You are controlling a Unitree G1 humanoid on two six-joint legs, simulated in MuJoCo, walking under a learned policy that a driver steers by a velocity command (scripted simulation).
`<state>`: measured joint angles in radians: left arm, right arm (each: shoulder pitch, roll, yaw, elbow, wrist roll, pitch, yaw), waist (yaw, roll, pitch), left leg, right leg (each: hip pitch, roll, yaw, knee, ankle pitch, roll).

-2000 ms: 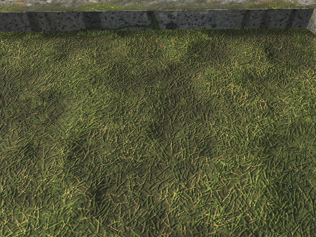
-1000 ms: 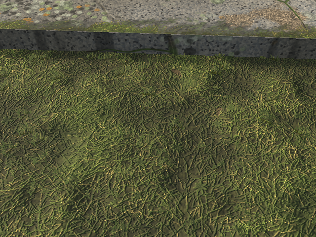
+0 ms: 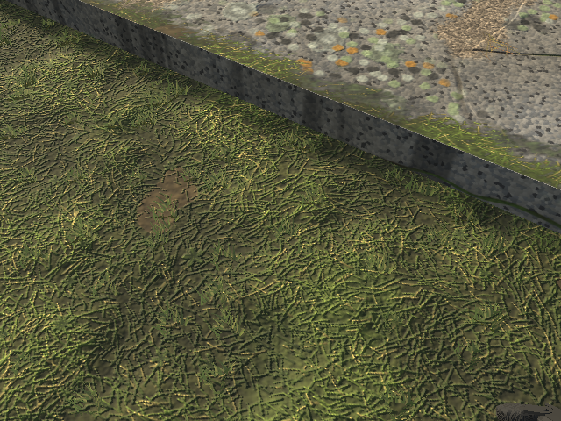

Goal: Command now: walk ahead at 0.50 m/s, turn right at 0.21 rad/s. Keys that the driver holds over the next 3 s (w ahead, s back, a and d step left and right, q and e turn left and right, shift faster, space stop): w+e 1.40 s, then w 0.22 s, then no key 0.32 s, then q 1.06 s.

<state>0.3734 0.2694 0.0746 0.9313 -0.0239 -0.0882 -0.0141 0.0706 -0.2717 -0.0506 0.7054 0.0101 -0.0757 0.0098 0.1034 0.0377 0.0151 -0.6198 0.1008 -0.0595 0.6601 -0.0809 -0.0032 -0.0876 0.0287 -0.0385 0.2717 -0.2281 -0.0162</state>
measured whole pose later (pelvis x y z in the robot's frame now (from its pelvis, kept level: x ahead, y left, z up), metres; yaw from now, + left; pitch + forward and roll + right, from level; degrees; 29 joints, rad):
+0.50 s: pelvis +0.26 +0.02 -0.01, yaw -17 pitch +2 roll +3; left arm 0.09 0.28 0.06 0.72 -0.02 -0.03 -0.05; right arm 0.34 -0.28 -0.09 0.86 0.00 -0.09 -0.01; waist -0.08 -0.04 0.02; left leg 0.04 0.01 0.24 0.24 -0.30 -0.02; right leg -0.69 -0.10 0.00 0.73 -0.01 -0.02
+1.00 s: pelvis +0.52 -0.12 +0.00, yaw -34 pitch +3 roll +0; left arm 0.35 0.29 0.07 0.73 0.01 -0.04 -0.02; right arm 0.04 -0.28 -0.04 0.69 -0.04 -0.05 0.02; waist 0.08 0.04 0.02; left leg -0.65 0.08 -0.05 0.63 0.01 -0.06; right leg -0.11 0.12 0.14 0.37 -0.29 -0.09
